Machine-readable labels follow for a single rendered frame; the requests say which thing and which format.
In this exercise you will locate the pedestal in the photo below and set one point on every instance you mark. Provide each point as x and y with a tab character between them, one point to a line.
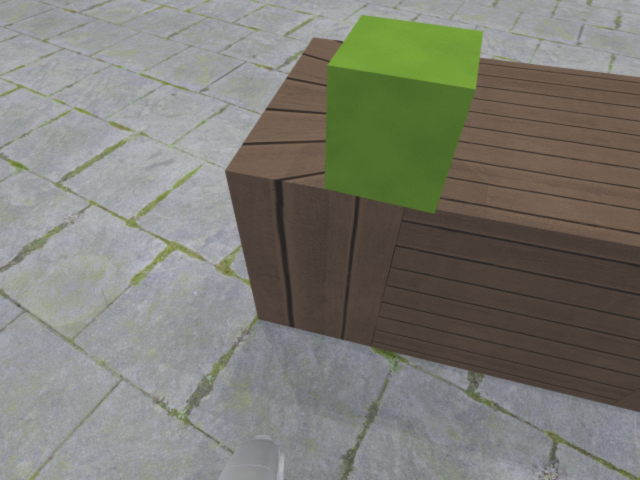
528	271

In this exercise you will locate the carton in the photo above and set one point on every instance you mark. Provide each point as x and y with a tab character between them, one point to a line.
398	94

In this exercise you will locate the robot left thigh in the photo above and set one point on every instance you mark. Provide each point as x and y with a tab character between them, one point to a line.
257	459

